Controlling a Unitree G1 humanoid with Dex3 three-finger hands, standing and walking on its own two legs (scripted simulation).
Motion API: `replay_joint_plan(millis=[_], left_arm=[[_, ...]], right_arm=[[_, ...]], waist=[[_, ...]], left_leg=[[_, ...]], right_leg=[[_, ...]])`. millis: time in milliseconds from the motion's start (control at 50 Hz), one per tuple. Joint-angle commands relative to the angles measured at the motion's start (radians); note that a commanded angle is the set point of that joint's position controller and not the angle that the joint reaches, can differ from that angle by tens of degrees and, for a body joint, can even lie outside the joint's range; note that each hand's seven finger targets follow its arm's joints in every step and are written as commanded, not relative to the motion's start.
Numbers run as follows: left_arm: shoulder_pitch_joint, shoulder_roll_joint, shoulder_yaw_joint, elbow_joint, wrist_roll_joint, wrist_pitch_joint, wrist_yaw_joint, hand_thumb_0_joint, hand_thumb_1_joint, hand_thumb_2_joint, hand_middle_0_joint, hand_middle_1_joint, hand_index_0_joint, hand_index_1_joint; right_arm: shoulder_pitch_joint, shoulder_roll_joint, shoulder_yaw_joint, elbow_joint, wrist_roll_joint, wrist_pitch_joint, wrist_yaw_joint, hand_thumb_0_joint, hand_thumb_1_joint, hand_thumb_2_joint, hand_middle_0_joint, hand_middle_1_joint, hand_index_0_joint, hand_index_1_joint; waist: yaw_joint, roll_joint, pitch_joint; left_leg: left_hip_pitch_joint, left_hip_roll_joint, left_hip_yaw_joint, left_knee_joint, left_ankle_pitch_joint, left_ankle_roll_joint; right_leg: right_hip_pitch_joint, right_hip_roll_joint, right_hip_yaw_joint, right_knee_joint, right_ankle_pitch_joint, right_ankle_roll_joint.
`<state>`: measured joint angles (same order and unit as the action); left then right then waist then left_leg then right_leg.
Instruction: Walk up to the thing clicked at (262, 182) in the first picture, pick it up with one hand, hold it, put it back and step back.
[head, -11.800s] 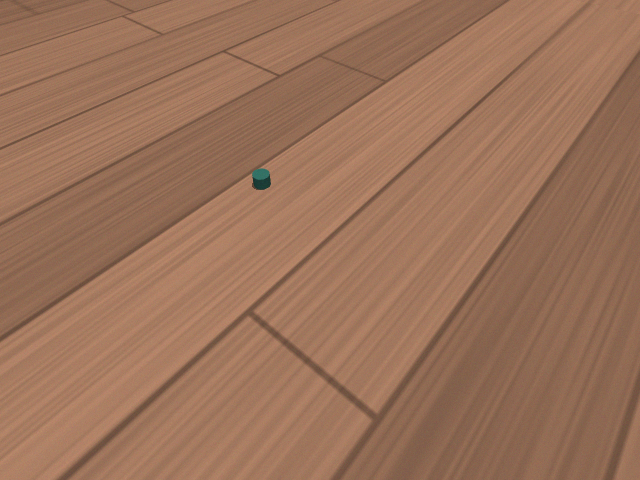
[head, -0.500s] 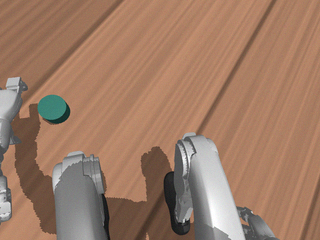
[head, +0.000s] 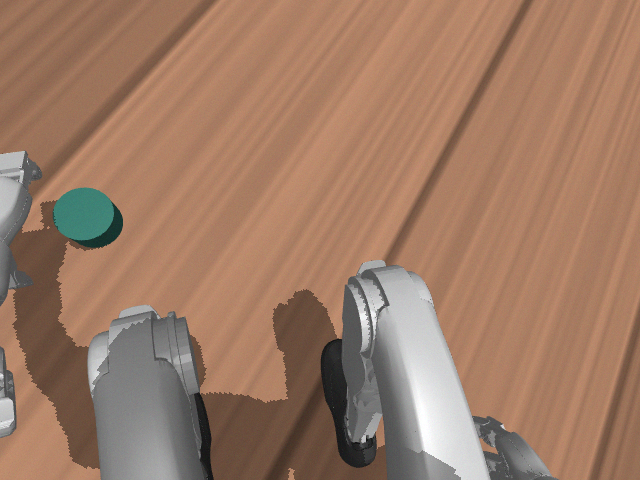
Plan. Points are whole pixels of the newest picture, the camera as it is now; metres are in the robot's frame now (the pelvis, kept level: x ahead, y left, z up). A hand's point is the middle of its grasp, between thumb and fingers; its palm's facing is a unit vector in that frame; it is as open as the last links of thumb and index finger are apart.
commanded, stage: approach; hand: left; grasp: from above
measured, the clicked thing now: (90, 218) +0.48 +0.25 -0.30
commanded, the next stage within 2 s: close in in 0.76 s
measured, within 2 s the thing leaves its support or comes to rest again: neither
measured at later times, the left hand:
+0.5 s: hand (83, 172) +0.50 +0.22 -0.17, palm faces -0.38 -0.03 -0.92, open 14.1 cm
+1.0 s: hand (46, 211) +0.46 +0.27 -0.18, palm faces -0.41 -0.05 -0.91, open 14.0 cm
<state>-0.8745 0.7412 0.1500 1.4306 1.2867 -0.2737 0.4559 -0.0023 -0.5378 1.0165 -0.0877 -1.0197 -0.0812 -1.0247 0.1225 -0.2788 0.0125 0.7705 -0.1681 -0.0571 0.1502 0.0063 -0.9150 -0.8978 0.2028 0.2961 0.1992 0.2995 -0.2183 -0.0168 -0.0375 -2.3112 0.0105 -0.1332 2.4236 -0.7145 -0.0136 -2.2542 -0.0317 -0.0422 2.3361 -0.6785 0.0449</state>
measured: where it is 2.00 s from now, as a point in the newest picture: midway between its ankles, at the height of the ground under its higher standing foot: (276, 448)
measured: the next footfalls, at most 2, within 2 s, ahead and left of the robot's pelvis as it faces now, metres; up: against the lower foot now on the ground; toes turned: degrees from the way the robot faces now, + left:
none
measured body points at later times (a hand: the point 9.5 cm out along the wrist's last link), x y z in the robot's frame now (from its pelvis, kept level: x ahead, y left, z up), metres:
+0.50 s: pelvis +0.00 +0.00 +0.00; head +0.25 +0.05 +0.37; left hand +0.52 +0.22 -0.11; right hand +0.02 -0.28 -0.10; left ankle +0.07 +0.13 -0.29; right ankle +0.10 -0.13 -0.29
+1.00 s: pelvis +0.00 +0.00 +0.00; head +0.23 +0.07 +0.37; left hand +0.47 +0.27 -0.13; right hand +0.06 -0.29 -0.10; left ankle +0.07 +0.13 -0.29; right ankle +0.10 -0.13 -0.29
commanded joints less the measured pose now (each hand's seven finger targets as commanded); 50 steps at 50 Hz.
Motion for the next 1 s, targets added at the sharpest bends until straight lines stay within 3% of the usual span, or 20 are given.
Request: replay_joint_plan(millis=[0,120,180,220,240,280,320,340,360,440,520,600,640,680,700,760,800,840,900,980], left_arm=[[-0.268,0.248,0.027,-0.11,-0.009,0.004,0.04,0.0,-0.563,1.017,-0.062,-1.033,-0.059,-1.035],[-0.375,0.149,-0.066,-0.107,-0.002,0.002,0.055,0.0,-0.559,1.009,-0.063,-1.059,-0.065,-1.056],[-0.454,0.114,-0.094,-0.112,-0.004,0.02,0.077,0.0,-0.548,1.001,-0.061,-1.07,-0.069,-1.061],[-0.514,0.131,-0.09,-0.108,0.01,0.043,0.097,0.0,-0.546,1.0,-0.063,-1.073,-0.071,-1.065],[-0.514,0.127,-0.092,-0.09,0.012,0.061,0.106,0.0,-0.544,0.996,-0.062,-1.076,-0.072,-1.065],[-0.518,0.173,-0.053,-0.059,0.021,0.105,0.128,0.0,-0.556,1.01,-0.063,-1.059,-0.067,-1.054],[-0.51,0.168,-0.049,-0.032,0.022,0.144,0.133,0.0,-0.565,1.014,-0.062,-1.053,-0.063,-1.051],[-0.502,0.163,-0.051,0.038,0.022,0.168,0.126,0.0,-0.558,1.007,-0.064,-1.055,-0.067,-1.051],[-0.504,0.182,-0.037,0.012,0.021,0.182,0.123,0.0,-0.563,1.013,-0.064,-1.042,-0.064,-1.042],[-0.416,0.182,-0.043,0.077,-0.023,0.232,0.074,0.0,-0.553,1.002,-0.065,-1.048,-0.068,-1.044],[-0.348,0.208,-0.034,0.07,-0.082,0.232,0.017,0.0,-0.545,0.985,-0.061,-1.058,-0.071,-1.047],[-0.285,0.219,-0.025,0.019,-0.113,0.168,-0.039,0.0,-0.536,0.967,-0.061,-1.08,-0.078,-1.062],[-0.311,0.226,-0.02,-0.065,-0.107,0.119,-0.049,0.0,-0.542,0.972,-0.063,-1.077,-0.079,-1.061],[-0.356,0.223,-0.016,-0.169,-0.104,0.067,-0.038,0.0,-0.54,0.978,-0.065,-1.087,-0.081,-1.07],[-0.351,0.194,-0.031,-0.198,-0.096,0.046,-0.028,0.0,-0.545,0.98,-0.064,-1.082,-0.078,-1.066],[-0.371,0.174,-0.038,-0.284,-0.083,0.017,0.02,0.0,-0.54,0.995,-0.07,-1.072,-0.081,-1.06],[-0.444,0.148,-0.06,-0.31,-0.055,0.02,0.047,0.0,-0.565,1.026,-0.071,-1.048,-0.069,-1.048],[-0.483,0.127,-0.074,-0.253,-0.038,0.041,0.074,0.0,-0.554,1.072,-0.085,-1.054,-0.077,-1.062],[-0.52,0.087,-0.112,-0.053,-0.012,0.082,0.095,0.0,-0.538,0.998,-0.068,-1.024,-0.074,-1.016],[-0.444,0.091,-0.116,0.12,0.001,0.12,0.082,0.0,-0.553,1.021,-0.067,-1.01,-0.059,-1.018]], right_arm=[[0.205,-0.251,-0.071,-0.008,-0.006,-0.005,-0.011,0.0,-0.902,-0.896,0.2,0.3,0.2,0.3],[0.223,-0.251,-0.062,0.005,-0.012,-0.021,-0.008,0.0,-0.908,-0.899,0.2,0.3,0.2,0.3],[0.235,-0.253,-0.058,0.008,-0.013,-0.03,-0.007,0.0,-0.906,-0.898,0.2,0.3,0.2,0.3],[0.241,-0.26,-0.055,0.008,-0.013,-0.034,-0.011,0.0,-0.907,-0.898,0.2,0.3,0.2,0.3],[0.242,-0.256,-0.051,0.006,-0.015,-0.035,-0.008,0.0,-0.906,-0.898,0.2,0.3,0.2,0.3],[0.24,-0.268,-0.048,-0.002,-0.016,-0.034,-0.007,0.0,-0.905,-0.898,0.2,0.3,0.2,0.3],[0.233,-0.263,-0.04,-0.015,-0.01,-0.029,-0.002,0.0,-0.907,-0.899,0.2,0.3,0.2,0.3],[0.229,-0.262,-0.034,-0.014,-0.012,-0.03,0.005,0.0,-0.908,-0.899,0.2,0.3,0.2,0.3],[0.237,-0.267,-0.03,-0.017,-0.008,-0.027,0.006,0.0,-0.904,-0.898,0.2,0.3,0.2,0.3],[0.236,-0.262,-0.009,-0.04,0.01,-0.029,0.019,0.0,-0.903,-0.897,0.2,0.3,0.2,0.3],[0.233,-0.26,-0.003,-0.054,0.028,-0.03,0.022,0.0,-0.902,-0.896,0.2,0.3,0.2,0.3],[0.231,-0.252,-0.008,-0.055,0.027,-0.027,0.022,0.0,-0.905,-0.897,0.2,0.3,0.2,0.3],[0.254,-0.253,-0.017,-0.048,0.025,-0.031,0.024,0.0,-0.906,-0.897,0.2,0.3,0.2,0.3],[0.259,-0.258,-0.03,-0.035,0.017,-0.03,0.02,0.0,-0.908,-0.898,0.2,0.3,0.2,0.3],[0.267,-0.257,-0.038,-0.035,0.017,-0.028,0.02,0.0,-0.909,-0.898,0.2,0.3,0.2,0.3],[0.263,-0.259,-0.071,-0.027,0.018,-0.029,0.014,0.0,-0.91,-0.898,0.2,0.3,0.2,0.3],[0.268,-0.259,-0.081,-0.019,0.01,-0.031,0.011,0.0,-0.907,-0.898,0.2,0.3,0.2,0.3],[0.262,-0.26,-0.084,-0.003,0.011,-0.03,0.004,0.0,-0.906,-0.898,0.2,0.3,0.2,0.3],[0.264,-0.263,-0.059,0.027,-0.002,-0.041,0.002,0.0,-0.901,-0.896,0.2,0.3,0.2,0.3],[0.234,-0.272,-0.033,0.018,-0.004,-0.057,0.013,0.0,-0.899,-0.901,0.2,0.3,0.2,0.3]], waist=[[-0.006,0.256,-0.678],[-0.07,0.295,-0.658],[-0.094,0.315,-0.671],[-0.103,0.326,-0.687],[-0.098,0.348,-0.69],[-0.087,0.372,-0.708],[-0.072,0.41,-0.718],[-0.093,0.366,-0.687],[-0.081,0.373,-0.704],[-0.075,0.286,-0.677],[-0.06,0.198,-0.643],[-0.049,0.147,-0.632],[-0.053,0.176,-0.645],[-0.043,0.249,-0.728],[-0.055,0.265,-0.749],[-0.054,0.313,-0.748],[-0.08,0.358,-0.744],[-0.091,0.36,-0.71],[-0.127,0.302,-0.6],[-0.109,0.308,-0.534]], left_leg=[[0.514,-0.029,0.098,-0.249,0.209,0.047],[0.521,-0.027,0.089,-0.237,0.194,0.045],[0.526,-0.023,0.087,-0.242,0.183,0.042],[0.534,-0.021,0.089,-0.244,0.181,0.042],[0.545,-0.022,0.094,-0.247,0.189,0.038],[0.571,-0.02,0.091,-0.264,0.199,0.033],[0.563,-0.022,0.1,-0.276,0.218,0.03],[0.545,-0.02,0.097,-0.263,0.21,0.032],[0.525,-0.023,0.103,-0.269,0.226,0.037],[0.451,-0.026,0.113,-0.249,0.244,0.054],[0.346,-0.028,0.118,-0.238,0.206,0.069],[0.291,-0.032,0.12,-0.217,0.164,0.074],[0.328,-0.032,0.116,-0.212,0.174,0.066],[0.41,-0.027,0.107,-0.21,0.202,0.052],[0.435,-0.025,0.105,-0.21,0.215,0.046],[0.482,-0.024,0.103,-0.225,0.185,0.035],[0.532,-0.018,0.096,-0.239,0.171,0.029],[0.545,-0.018,0.088,-0.261,0.146,0.026],[0.496,-0.019,0.083,-0.252,0.112,0.033],[0.477,-0.024,0.073,-0.27,0.128,0.033]], right_leg=[[0.309,0.038,-0.103,-0.22,0.214,-0.067],[0.279,0.045,-0.114,-0.221,0.215,-0.066],[0.268,0.046,-0.12,-0.222,0.209,-0.067],[0.264,0.046,-0.12,-0.226,0.213,-0.068],[0.27,0.046,-0.118,-0.222,0.221,-0.071],[0.262,0.042,-0.121,-0.217,0.23,-0.071],[0.277,0.043,-0.114,-0.213,0.252,-0.081],[0.271,0.042,-0.116,-0.212,0.251,-0.08],[0.296,0.043,-0.113,-0.223,0.264,-0.078],[0.37,0.047,-0.101,-0.23,0.29,-0.073],[0.437,0.05,-0.086,-0.247,0.258,-0.06],[0.486,0.051,-0.076,-0.257,0.218,-0.052],[0.484,0.049,-0.078,-0.25,0.221,-0.056],[0.477,0.052,-0.087,-0.241,0.247,-0.062],[0.473,0.054,-0.09,-0.238,0.261,-0.064],[0.39,0.051,-0.092,-0.237,0.221,-0.076],[0.33,0.049,-0.103,-0.236,0.205,-0.081],[0.267,0.046,-0.112,-0.235,0.178,-0.082],[0.215,0.045,-0.125,-0.239,0.158,-0.076],[0.2,0.041,-0.138,-0.216,0.171,-0.072]])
